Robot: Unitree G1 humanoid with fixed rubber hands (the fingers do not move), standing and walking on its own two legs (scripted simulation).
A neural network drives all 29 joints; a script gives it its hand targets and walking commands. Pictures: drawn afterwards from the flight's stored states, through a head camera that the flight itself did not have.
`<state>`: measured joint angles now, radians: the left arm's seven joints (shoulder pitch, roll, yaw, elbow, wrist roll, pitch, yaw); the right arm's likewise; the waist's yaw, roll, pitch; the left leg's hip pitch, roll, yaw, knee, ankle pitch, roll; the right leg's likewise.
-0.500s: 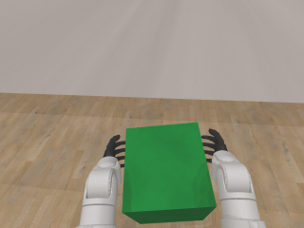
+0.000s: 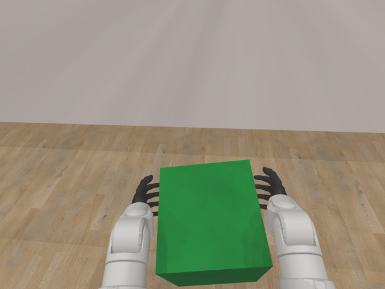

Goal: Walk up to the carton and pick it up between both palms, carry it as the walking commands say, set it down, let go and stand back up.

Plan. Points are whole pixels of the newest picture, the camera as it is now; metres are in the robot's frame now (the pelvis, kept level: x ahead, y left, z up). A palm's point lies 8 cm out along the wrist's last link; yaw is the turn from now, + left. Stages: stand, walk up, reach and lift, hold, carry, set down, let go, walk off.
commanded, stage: carry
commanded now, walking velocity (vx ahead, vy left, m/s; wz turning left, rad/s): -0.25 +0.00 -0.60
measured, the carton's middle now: (211, 228) +0.29 -0.01 -0.05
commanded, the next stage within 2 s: none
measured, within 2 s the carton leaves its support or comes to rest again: neither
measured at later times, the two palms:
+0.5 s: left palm (159, 259) +0.17 +0.09 +0.07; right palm (334, 284) +0.14 -0.19 +0.06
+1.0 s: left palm out of the picture -0.01 +0.07 +0.08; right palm out of the picture -0.11 -0.18 +0.09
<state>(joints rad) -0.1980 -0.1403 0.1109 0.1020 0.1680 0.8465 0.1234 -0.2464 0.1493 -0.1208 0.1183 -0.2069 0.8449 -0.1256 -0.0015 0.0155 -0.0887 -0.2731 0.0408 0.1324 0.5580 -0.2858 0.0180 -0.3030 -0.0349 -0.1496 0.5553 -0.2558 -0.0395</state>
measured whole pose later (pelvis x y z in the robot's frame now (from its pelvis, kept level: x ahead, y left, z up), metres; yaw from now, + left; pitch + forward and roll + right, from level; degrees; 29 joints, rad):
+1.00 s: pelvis -0.32 +0.06 +0.00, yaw -24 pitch +3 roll -2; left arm -0.20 -0.14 0.02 -0.39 0.08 1.22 0.25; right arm -0.26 0.16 -0.08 -0.37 -0.09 1.22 -0.25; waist 0.00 0.02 0.04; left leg -0.23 0.13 0.18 0.58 -0.38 -0.02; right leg -0.76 0.02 -0.02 1.26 -0.33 0.06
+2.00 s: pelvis -0.61 +0.29 -0.01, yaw -62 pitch +2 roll +1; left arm -0.24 -0.15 0.02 -0.29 0.09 1.23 0.22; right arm -0.21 0.14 -0.08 -0.33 -0.10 1.22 -0.26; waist -0.02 0.03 0.02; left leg -0.65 0.11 0.07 1.13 -0.50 -0.05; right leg -0.41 -0.03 0.00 0.67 -0.30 -0.01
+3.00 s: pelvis -0.71 +0.71 -0.01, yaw -91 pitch +4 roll +1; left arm -0.21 -0.14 0.03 -0.37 0.12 1.19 0.22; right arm -0.26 0.15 -0.06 -0.36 -0.08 1.20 -0.26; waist -0.07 -0.03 -0.06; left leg -0.44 0.05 0.03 0.89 -0.50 -0.06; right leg -0.53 -0.01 0.03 0.54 -0.09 0.00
